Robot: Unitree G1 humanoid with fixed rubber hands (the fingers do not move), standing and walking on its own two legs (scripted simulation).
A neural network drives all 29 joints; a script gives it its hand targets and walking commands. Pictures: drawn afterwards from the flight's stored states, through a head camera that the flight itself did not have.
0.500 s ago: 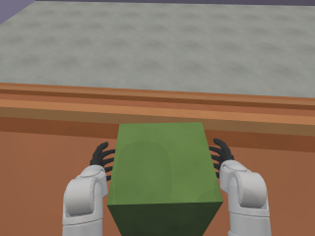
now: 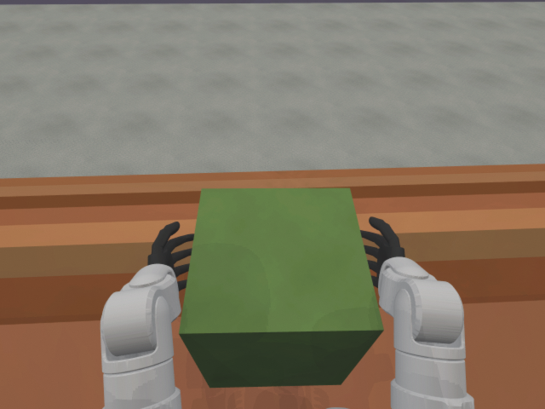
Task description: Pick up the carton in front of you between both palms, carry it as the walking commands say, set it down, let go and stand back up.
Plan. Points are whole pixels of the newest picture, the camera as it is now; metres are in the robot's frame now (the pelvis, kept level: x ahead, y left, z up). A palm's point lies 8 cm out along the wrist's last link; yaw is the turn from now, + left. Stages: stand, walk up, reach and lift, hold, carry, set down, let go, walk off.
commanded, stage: carry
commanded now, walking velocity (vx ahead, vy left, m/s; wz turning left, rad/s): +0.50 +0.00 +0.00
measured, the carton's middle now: (275, 293) +0.29 +0.00 +0.01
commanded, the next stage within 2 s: none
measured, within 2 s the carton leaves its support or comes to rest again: neither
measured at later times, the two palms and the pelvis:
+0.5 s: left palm (195, 112) +0.66 +0.14 +0.08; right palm (335, 101) +0.69 -0.16 +0.07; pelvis +0.31 -0.04 -0.01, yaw +3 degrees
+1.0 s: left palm (213, 47) +0.98 +0.12 +0.07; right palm (324, 53) +0.94 -0.18 +0.06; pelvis +0.59 +0.01 -0.04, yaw +1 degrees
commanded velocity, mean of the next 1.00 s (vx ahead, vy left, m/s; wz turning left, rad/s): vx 0.50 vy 0.00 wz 0.00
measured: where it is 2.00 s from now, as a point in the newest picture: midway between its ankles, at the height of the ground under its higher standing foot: (246, 228)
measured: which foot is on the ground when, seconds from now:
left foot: down 0.00-0.34, up 0.36-0.78, down 0.80-1.00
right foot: up 0.00-0.30, down 0.32-0.84, up 0.86-1.00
